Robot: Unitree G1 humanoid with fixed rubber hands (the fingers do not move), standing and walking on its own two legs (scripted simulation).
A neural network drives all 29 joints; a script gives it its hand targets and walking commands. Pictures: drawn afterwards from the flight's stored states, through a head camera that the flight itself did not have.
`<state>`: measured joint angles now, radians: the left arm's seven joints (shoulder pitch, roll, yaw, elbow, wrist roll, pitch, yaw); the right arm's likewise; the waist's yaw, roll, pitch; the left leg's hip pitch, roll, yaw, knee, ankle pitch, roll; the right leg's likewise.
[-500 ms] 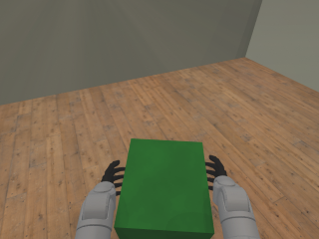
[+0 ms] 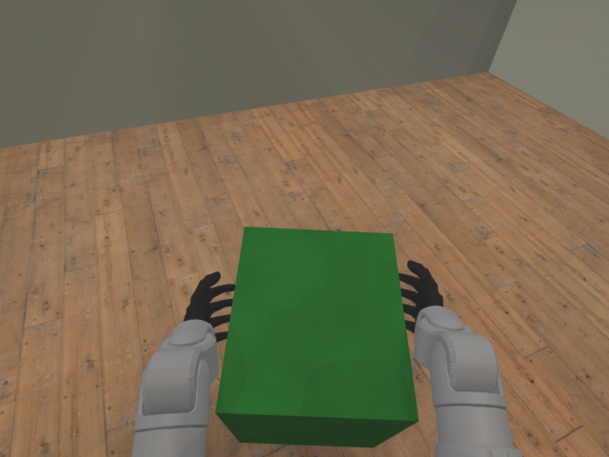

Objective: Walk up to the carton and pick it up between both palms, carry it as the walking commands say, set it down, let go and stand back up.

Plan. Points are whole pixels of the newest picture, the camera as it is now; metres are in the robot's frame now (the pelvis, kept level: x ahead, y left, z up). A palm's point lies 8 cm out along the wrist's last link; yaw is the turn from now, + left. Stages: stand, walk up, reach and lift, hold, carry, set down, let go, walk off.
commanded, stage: carry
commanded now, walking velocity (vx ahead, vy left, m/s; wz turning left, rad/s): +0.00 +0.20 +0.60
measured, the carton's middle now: (312, 343) +0.30 -0.02 -0.01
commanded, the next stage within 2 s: none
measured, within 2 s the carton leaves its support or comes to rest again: neither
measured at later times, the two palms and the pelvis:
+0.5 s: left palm out of the picture +0.18 +0.33 +0.05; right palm (262, 361) +0.24 +0.05 +0.06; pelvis -0.06 +0.14 -0.02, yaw +10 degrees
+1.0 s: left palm out of the picture +0.00 +0.57 +0.05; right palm out of the picture +0.14 +0.32 +0.07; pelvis -0.18 +0.33 -0.02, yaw +24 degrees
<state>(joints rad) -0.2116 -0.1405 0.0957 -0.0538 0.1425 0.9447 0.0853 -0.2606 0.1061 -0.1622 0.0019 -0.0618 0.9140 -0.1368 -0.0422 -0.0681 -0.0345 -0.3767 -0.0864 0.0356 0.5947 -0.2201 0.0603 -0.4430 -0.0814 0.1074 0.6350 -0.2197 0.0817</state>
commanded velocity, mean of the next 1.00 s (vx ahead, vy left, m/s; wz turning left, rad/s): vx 0.00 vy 0.20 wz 0.60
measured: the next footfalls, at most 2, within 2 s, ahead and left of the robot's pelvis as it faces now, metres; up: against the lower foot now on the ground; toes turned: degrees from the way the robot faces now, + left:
right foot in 0.18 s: +0.04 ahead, -0.09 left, +0.00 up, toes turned -6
left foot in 0.36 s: +0.04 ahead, +0.19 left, +0.00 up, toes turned +13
